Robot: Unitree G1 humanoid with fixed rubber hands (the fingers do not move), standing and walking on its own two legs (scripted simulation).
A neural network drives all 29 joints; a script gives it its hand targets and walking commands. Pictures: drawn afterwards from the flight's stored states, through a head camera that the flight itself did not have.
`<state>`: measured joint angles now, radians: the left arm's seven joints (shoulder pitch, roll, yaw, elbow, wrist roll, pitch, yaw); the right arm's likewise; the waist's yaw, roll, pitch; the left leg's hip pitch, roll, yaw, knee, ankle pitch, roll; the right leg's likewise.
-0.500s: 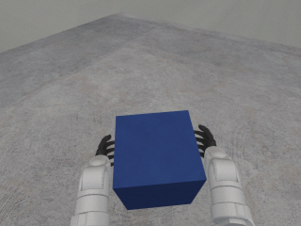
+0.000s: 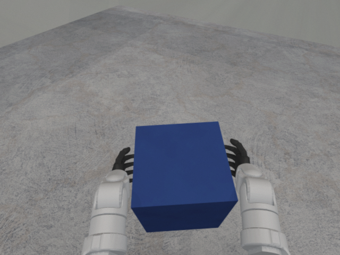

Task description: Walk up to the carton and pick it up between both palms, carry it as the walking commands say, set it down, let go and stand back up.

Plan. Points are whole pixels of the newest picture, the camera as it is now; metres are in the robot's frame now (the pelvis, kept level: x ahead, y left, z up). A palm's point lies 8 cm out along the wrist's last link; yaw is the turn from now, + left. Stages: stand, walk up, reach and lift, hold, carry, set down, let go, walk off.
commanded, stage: reach and lift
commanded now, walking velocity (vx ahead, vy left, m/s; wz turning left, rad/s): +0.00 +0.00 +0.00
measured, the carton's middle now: (180, 180) +0.31 +0.00 -0.02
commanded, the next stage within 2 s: hold in 0.60 s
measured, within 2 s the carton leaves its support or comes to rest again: neither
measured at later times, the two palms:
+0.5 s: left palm (119, 182) +0.27 +0.14 +0.03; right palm (243, 174) +0.29 -0.15 +0.05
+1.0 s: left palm (113, 182) +0.27 +0.16 +0.03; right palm (237, 173) +0.29 -0.14 +0.06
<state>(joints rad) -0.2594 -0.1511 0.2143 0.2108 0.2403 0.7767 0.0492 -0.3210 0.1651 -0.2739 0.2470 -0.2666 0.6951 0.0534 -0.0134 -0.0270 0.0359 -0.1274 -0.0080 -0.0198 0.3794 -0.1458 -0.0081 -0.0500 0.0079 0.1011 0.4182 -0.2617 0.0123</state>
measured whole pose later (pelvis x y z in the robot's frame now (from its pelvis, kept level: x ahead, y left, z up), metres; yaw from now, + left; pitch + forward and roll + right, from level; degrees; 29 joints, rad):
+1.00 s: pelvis -0.01 +0.01 +0.00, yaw +0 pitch -7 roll +0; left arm -0.21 -0.14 0.18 0.16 0.24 0.79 0.05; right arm -0.29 0.16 -0.24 0.21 -0.25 0.72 0.05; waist -0.01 -0.03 0.04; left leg -0.13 -0.02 -0.01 0.40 -0.15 0.01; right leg -0.05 0.00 0.11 0.43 -0.26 0.02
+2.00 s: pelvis +0.00 +0.01 +0.00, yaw +0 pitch -6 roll +0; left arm -0.18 -0.14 0.16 0.14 0.23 0.79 0.04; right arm -0.24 0.15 -0.19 0.18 -0.24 0.73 0.03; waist 0.00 -0.03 0.03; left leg -0.13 -0.01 -0.02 0.37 -0.14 0.00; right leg -0.05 0.00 0.11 0.41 -0.25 0.02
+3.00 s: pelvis +0.46 -0.13 -0.03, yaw -37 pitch +3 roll -4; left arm 0.10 -0.13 0.00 -0.52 0.02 1.16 0.16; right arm 0.11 0.14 -0.06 -0.56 0.01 1.12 -0.15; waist -0.09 0.02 -0.14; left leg 0.22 0.15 0.41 0.25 -0.48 -0.11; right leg -0.80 -0.08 -0.19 0.82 -0.02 -0.07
